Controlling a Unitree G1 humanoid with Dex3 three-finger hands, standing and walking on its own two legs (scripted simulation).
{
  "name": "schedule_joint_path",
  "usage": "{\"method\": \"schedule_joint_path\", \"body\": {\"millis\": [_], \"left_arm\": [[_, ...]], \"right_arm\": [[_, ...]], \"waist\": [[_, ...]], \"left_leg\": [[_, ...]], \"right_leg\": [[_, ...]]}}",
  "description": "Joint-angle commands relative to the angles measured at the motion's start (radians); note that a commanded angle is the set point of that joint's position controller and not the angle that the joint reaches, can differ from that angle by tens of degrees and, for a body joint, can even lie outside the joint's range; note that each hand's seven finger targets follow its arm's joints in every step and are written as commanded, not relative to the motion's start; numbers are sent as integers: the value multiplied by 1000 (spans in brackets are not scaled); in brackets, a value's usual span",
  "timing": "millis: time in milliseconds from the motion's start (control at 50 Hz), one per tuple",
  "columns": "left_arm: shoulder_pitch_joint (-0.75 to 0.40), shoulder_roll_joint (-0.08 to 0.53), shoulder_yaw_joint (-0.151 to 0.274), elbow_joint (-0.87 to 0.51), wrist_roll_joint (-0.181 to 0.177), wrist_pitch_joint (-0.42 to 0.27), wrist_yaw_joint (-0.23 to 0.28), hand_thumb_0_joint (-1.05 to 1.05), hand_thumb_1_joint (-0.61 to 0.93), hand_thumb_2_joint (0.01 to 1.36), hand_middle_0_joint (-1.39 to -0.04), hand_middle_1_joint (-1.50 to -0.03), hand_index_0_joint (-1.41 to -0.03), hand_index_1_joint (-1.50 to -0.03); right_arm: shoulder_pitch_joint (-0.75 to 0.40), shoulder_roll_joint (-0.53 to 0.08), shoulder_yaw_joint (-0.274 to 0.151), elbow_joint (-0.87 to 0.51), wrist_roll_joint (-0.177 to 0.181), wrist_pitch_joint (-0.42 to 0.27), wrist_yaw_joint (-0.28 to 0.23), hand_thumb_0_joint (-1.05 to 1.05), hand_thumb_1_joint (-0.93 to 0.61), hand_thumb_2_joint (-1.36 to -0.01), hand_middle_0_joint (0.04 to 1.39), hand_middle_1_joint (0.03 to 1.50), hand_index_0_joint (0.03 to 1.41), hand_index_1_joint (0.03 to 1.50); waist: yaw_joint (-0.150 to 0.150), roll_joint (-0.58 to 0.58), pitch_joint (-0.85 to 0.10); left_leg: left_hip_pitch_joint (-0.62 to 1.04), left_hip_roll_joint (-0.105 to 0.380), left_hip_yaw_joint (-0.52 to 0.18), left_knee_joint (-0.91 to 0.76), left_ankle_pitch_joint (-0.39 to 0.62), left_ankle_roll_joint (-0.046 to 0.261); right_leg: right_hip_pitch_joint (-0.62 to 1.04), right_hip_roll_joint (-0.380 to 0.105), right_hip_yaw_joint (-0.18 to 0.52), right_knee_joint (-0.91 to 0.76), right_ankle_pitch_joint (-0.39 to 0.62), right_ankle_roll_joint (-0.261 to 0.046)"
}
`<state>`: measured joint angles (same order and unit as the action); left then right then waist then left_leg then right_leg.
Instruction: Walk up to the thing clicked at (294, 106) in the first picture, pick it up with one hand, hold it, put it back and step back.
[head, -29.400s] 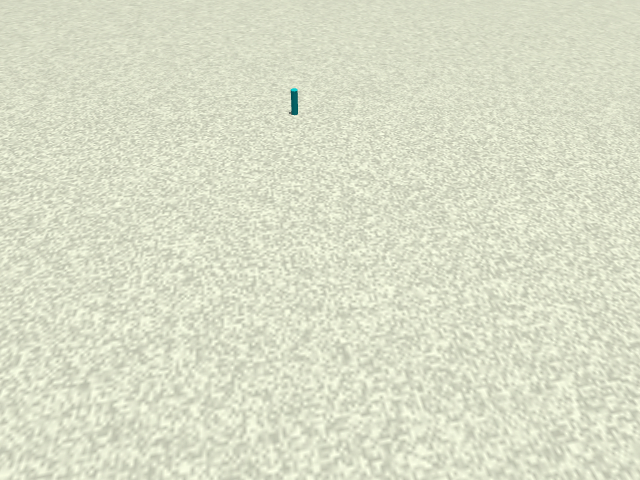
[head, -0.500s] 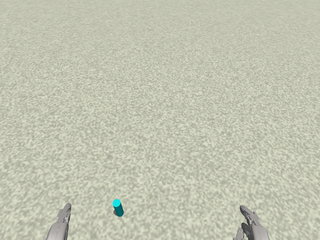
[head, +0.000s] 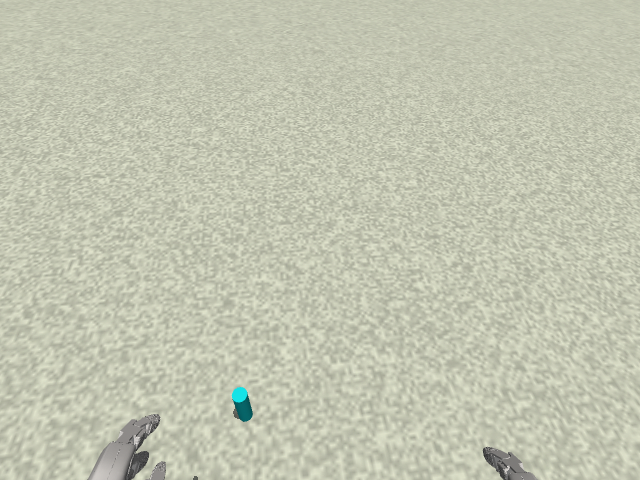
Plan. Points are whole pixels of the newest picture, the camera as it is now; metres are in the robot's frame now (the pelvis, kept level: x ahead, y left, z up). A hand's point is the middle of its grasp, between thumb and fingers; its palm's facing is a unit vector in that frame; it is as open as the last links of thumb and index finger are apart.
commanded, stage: stand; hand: left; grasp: from the side
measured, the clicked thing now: (242, 405) +0.45 +0.21 -0.66
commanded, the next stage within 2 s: step back in 1.98 s
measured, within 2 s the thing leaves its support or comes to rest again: neither
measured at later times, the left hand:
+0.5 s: hand out of the picture +0.04 +0.25 -0.12, palm faces -0.01 -0.94 -0.35, open 7.4 cm
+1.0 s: hand out of the picture +0.05 +0.25 -0.11, palm faces -0.01 -0.94 -0.35, open 7.4 cm
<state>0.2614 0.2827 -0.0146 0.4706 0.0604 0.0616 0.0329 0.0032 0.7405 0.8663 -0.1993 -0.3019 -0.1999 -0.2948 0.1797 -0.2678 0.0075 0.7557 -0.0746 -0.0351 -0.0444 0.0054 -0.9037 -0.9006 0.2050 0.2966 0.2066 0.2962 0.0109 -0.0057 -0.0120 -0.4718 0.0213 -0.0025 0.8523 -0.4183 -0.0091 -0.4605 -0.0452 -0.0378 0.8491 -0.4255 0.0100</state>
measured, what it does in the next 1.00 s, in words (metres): stands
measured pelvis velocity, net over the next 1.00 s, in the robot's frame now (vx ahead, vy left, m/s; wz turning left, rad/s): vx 0.00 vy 0.00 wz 0.00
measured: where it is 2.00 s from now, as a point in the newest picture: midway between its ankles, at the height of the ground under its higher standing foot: outside the picture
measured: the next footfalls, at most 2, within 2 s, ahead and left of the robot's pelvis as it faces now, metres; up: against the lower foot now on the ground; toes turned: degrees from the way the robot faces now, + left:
none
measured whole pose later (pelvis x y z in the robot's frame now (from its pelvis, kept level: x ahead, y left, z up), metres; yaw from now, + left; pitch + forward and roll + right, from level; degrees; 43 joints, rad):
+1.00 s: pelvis +0.00 +0.00 +0.05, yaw +0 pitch -3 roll +0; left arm 0.13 0.32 0.00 1.17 0.02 -0.01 0.01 0.01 0.90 0.90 -0.20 -0.31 -0.20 -0.30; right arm 0.13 -0.33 -0.01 1.15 -0.03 0.00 0.00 0.00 -0.91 -0.90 0.20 0.30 0.20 0.30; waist 0.01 0.02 0.06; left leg -0.12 0.01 0.00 0.34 -0.17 -0.01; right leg -0.11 -0.04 -0.05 0.34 -0.17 0.02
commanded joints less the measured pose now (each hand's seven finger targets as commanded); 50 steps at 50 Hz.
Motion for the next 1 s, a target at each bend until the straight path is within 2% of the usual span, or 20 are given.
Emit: {"method": "schedule_joint_path", "body": {"millis": [0, 20, 40, 80, 100, 160, 240, 320, 460, 640, 720, 800, 980], "left_arm": [[-45, 183, 88, 74, -12, -88, -6, 0, 900, 900, -200, -300, -200, -301], [-54, 184, 87, 109, -11, -92, -4, 0, 900, 900, -200, -300, -200, -301], [-49, 179, 83, 146, -14, -94, -3, 0, 900, 900, -200, -300, -200, -301], [-70, 185, 83, 203, -18, -98, -2, 0, 900, 900, -200, -300, -200, -301], [-64, 182, 82, 232, -20, -99, -2, 0, 900, 900, -200, -300, -200, -301], [-64, 201, 78, 316, -23, -103, 0, 0, 900, 900, -200, -300, -200, -301], [-76, 220, 73, 406, -27, -99, 7, 0, 900, 900, -200, -300, -200, -301], [-90, 222, 63, 479, -31, -90, 5, 0, 900, 900, -200, -300, -200, -301], [-106, 236, 56, 576, -31, -86, 0, 0, 900, 900, -200, -300, -200, -301], [-145, 236, 55, 628, -33, -95, -2, 0, 900, 900, -200, -300, -200, -301], [-157, 241, 56, 636, -34, -94, -4, 0, 900, 900, -200, -300, -200, -301], [-165, 250, 59, 645, -36, -89, -5, 0, 900, 900, -200, -300, -200, -301], [-184, 249, 60, 648, -39, -91, -8, 0, 900, 900, -200, -300, -200, -301]], "right_arm": [[-23, -180, -90, -40, 18, -26, 24, 0, -900, -900, 200, 300, 200, 300], [-30, -187, -90, -23, 17, -24, 26, 0, -900, -900, 200, 300, 200, 300], [-49, -191, -92, -9, 17, -21, 28, 0, -900, -900, 200, 300, 200, 300], [-34, -191, -87, 24, 19, -17, 29, 0, -900, -900, 200, 300, 200, 300], [-37, -193, -87, 40, 20, -15, 29, 0, -900, -900, 200, 300, 200, 300], [-35, -200, -84, 89, 28, -8, 27, 0, -900, -900, 200, 300, 200, 300], [-24, -216, -79, 155, 37, 3, 23, 0, -900, -900, 200, 300, 200, 300], [-42, -230, -70, 206, 43, 8, 22, 0, -900, -900, 200, 300, 200, 300], [-60, -238, -65, 272, 47, 17, 23, 0, -900, -900, 200, 300, 200, 300], [-69, -230, -58, 314, 51, 15, 27, 0, -900, -900, 200, 300, 200, 300], [-77, -239, -57, 322, 52, 16, 27, 0, -900, -900, 200, 300, 200, 300], [-81, -241, -55, 329, 51, 18, 27, 0, -900, -900, 200, 300, 200, 300], [-85, -249, -50, 339, 54, 15, 27, 0, -900, -900, 200, 300, 200, 300]], "waist": [[4, -3, -71], [6, 12, -67], [16, 35, -53], [7, 48, -38], [13, 60, -37], [7, 22, -51], [-1, 14, -36], [4, 28, 9], [4, 16, 64], [0, -5, 49], [0, 11, 51], [0, 17, 54], [-2, 16, 34]], "left_leg": [[105, 30, -75, -214, 181, 70], [120, 39, -87, -239, 212, 68], [112, 44, -98, -262, 193, 71], [125, 53, -105, -309, 215, 68], [132, 58, -114, -330, 219, 68], [199, 54, -96, -337, 300, 57], [261, 60, -91, -385, 353, 49], [276, 72, -104, -465, 324, 42], [275, 77, -115, -561, 183, 31], [324, 80, -102, -568, 272, 27], [321, 82, -98, -578, 267, 26], [302, 84, -99, -591, 219, 24], [319, 92, -94, -586, 273, 24]], "right_leg": [[87, -49, 91, -217, 180, -64], [106, -43, 78, -213, 201, -58], [118, -39, 68, -233, 191, -53], [151, -38, 67, -250, 209, -49], [175, -38, 63, -264, 216, -47], [225, -60, 80, -322, 296, -48], [272, -76, 84, -394, 352, -44], [292, -69, 71, -445, 294, -30], [309, -69, 67, -517, 206, -18], [335, -87, 78, -567, 254, -11], [336, -86, 79, -582, 253, -11], [341, -88, 81, -581, 222, -15], [354, -94, 87, -581, 268, -16]]}}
